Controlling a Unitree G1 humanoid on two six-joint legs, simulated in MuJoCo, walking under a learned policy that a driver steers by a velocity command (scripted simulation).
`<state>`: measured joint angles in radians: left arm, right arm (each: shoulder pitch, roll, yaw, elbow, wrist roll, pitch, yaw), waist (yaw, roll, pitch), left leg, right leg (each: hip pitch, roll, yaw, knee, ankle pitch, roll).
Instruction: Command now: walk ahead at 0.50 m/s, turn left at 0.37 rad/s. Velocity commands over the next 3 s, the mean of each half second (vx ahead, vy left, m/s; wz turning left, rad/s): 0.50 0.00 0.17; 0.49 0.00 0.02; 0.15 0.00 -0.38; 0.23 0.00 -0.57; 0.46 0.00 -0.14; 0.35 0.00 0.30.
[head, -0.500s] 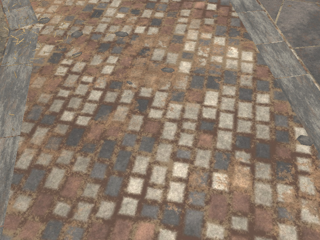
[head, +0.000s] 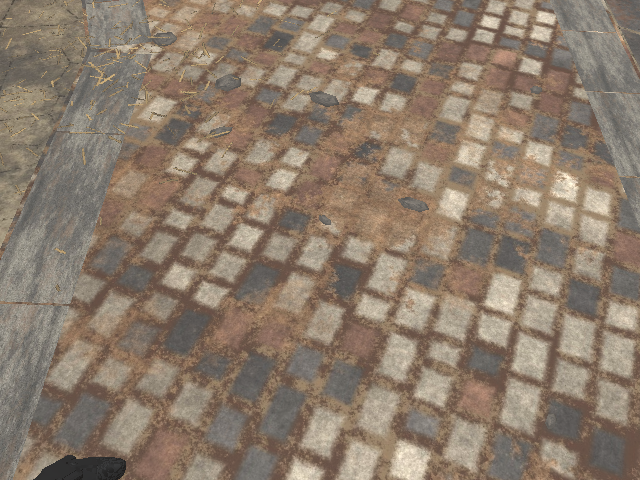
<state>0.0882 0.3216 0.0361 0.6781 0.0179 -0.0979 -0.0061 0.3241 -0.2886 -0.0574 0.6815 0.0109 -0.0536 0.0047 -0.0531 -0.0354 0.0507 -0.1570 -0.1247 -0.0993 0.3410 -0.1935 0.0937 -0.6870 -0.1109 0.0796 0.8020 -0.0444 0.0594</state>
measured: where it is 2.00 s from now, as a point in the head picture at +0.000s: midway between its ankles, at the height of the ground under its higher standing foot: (311, 330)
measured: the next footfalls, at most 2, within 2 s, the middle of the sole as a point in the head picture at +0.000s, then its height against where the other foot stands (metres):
right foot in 0.20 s outside the picture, level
left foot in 0.72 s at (256, 421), level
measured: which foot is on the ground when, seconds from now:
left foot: down 0.00-0.22, up 0.24-0.70, down 0.72-1.00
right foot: up 0.00-0.18, down 0.20-0.74, up 0.76-1.00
